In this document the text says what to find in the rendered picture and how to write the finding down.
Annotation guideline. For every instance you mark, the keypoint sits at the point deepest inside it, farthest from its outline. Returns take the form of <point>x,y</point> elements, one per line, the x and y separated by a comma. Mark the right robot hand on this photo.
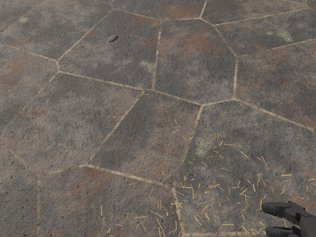
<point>295,214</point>

